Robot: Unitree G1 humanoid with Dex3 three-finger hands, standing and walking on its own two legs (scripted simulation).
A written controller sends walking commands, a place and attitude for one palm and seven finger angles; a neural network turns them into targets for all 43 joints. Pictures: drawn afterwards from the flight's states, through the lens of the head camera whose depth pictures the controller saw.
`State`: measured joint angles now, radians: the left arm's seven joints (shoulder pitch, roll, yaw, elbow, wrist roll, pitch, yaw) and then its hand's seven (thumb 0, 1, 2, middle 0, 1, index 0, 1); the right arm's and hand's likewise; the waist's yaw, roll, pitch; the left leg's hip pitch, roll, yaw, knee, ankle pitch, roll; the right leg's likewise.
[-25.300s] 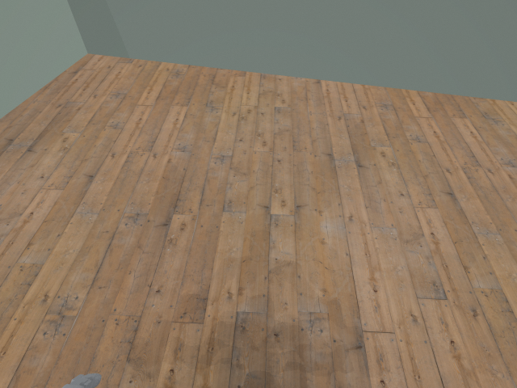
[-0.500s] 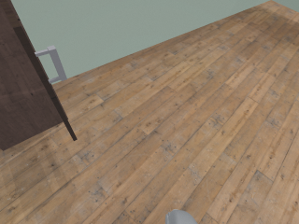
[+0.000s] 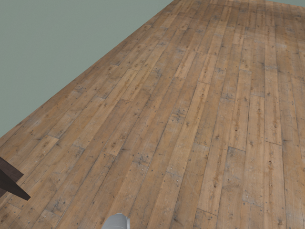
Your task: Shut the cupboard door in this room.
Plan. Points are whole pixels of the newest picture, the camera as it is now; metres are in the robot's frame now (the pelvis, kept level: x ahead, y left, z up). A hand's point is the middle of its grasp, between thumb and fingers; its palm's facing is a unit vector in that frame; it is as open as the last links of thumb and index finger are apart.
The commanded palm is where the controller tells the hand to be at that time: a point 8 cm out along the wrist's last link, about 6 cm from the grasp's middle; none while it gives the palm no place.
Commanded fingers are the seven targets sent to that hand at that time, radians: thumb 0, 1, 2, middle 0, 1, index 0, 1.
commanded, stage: walk around to get in front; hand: left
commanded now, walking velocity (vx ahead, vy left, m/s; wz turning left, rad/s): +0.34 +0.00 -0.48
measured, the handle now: out of the picture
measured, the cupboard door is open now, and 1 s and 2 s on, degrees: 87 87 87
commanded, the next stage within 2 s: none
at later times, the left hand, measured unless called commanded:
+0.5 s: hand (92, 172) +0.31 +0.23 -0.16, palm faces -0.21 -0.96 -0.20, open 7.4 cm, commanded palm none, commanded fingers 0.00 0.90 0.90 -0.20 -0.30 -0.20 -0.30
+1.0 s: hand (138, 130) +0.49 +0.09 -0.16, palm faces -0.31 -0.92 -0.26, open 7.1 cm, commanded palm none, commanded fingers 0.00 0.90 0.90 -0.20 -0.30 -0.20 -0.30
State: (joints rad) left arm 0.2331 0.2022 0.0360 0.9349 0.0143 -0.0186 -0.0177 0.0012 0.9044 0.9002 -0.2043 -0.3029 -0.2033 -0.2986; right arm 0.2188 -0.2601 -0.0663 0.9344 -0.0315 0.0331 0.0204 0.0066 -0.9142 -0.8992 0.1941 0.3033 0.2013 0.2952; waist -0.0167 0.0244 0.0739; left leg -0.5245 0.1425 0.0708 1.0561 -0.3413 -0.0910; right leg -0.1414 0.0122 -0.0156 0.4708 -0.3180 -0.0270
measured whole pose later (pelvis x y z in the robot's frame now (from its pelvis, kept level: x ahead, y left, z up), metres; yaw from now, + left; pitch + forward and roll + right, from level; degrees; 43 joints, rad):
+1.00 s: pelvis +0.36 -0.08 +0.00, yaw -22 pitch -1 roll +0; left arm 0.22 0.19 0.06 1.05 0.01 -0.08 0.02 -0.04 0.95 0.90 -0.20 -0.30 -0.20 -0.30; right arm 0.23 -0.17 -0.06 1.03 -0.03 -0.01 0.01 0.00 -0.92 -0.90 0.19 0.30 0.20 0.29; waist -0.02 0.03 0.04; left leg -0.56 0.17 0.07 1.06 -0.24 -0.05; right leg -0.18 0.03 -0.14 0.42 -0.23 -0.09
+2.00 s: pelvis +0.74 -0.24 +0.00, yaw -25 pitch -2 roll -1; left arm 0.23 0.18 0.06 1.06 0.02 -0.08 0.02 -0.02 0.95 0.90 -0.20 -0.30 -0.20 -0.30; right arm 0.25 -0.17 -0.07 1.06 -0.03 -0.01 0.02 0.00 -0.92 -0.90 0.19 0.30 0.20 0.29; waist -0.02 0.02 0.05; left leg -0.53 0.15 0.08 1.04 -0.27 -0.04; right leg -0.18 -0.03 -0.18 0.45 -0.24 -0.04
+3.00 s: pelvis +1.07 -0.41 +0.00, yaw -22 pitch -1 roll +0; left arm 0.13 0.16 0.05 1.00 0.02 -0.06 0.03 -0.03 0.95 0.90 -0.21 -0.30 -0.20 -0.30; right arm 0.23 -0.18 -0.07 1.05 -0.02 0.03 0.00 0.00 -0.92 -0.90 0.19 0.30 0.20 0.29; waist -0.03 0.03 0.08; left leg -0.53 0.10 0.07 1.08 -0.34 -0.06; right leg -0.23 -0.08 -0.28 0.49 -0.23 -0.05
